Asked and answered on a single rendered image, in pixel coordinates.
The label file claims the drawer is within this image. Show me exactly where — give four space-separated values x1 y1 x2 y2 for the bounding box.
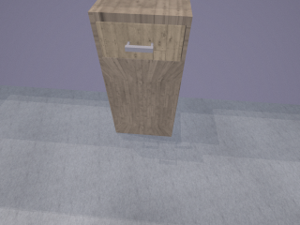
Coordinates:
96 21 186 62

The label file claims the cabinet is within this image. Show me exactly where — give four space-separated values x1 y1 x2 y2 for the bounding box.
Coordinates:
88 0 193 137

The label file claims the handle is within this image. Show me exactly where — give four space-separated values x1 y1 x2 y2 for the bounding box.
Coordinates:
125 41 154 53

